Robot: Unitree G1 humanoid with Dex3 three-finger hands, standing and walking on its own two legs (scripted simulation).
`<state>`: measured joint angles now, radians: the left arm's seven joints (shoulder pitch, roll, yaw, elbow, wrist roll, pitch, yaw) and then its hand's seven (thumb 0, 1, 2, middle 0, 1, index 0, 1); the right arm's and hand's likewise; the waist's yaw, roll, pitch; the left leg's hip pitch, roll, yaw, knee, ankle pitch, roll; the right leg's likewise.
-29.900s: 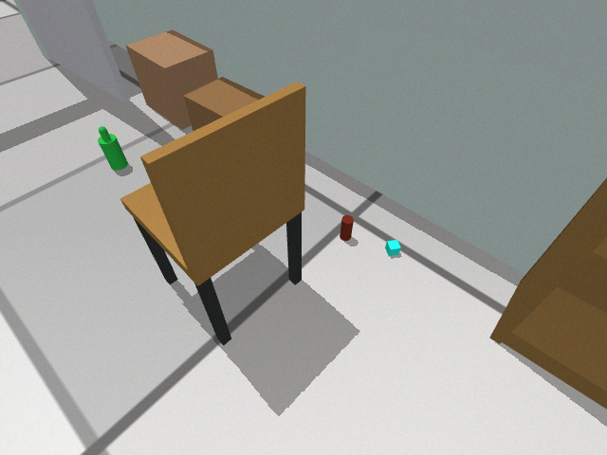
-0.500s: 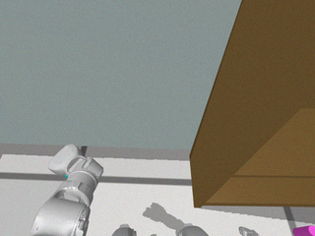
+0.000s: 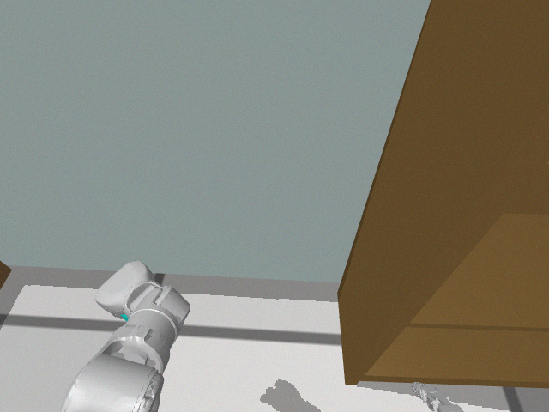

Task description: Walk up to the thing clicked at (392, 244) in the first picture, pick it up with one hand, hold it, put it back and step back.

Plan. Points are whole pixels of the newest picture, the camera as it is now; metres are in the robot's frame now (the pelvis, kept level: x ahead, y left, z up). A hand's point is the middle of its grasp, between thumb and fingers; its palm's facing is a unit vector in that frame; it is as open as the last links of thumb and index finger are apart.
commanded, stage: hold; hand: left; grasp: from above
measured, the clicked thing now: (143, 311) +0.32 +0.24 -0.11
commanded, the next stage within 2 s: crouch in 1.58 s
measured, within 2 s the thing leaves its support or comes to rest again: neither
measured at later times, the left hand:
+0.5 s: hand (144, 296) +0.32 +0.22 -0.05, palm faces -0.25 -0.36 -0.90, open 6.0 cm
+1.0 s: hand (145, 290) +0.32 +0.22 -0.03, palm faces -0.23 -0.37 -0.90, open 6.5 cm
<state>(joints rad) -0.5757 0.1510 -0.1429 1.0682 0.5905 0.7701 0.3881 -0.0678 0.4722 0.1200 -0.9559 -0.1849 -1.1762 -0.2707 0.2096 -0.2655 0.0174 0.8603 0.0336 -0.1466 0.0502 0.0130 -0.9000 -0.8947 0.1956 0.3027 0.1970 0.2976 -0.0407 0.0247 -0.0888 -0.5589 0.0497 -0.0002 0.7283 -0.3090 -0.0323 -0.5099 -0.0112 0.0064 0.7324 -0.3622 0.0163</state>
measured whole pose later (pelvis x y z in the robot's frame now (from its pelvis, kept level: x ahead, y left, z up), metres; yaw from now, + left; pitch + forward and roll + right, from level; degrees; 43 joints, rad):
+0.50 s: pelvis +0.01 +0.00 +0.01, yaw +0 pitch +6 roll +0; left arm -0.58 0.13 -0.15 1.03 0.57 0.82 0.39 -0.05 0.44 0.20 -0.93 -0.22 -1.09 -0.31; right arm 0.19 -0.27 0.02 0.86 0.03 -0.14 0.09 0.01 -0.91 -0.90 0.19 0.30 0.20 0.30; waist -0.02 0.03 -0.07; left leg -0.46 0.04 0.01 0.65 -0.30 -0.03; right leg -0.42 -0.02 0.01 0.67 -0.35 0.02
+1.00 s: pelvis +0.02 +0.00 +0.01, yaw +0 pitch +5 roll +0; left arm -0.56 0.12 -0.18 0.94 0.57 0.89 0.35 -0.04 0.41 0.30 -0.89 -0.27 -0.99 -0.36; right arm 0.16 -0.27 0.03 0.84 0.04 -0.13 0.10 0.01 -0.91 -0.90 0.19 0.30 0.20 0.30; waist 0.00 0.04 -0.07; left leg -0.40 0.04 0.01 0.60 -0.28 -0.03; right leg -0.36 -0.02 0.01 0.61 -0.34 0.01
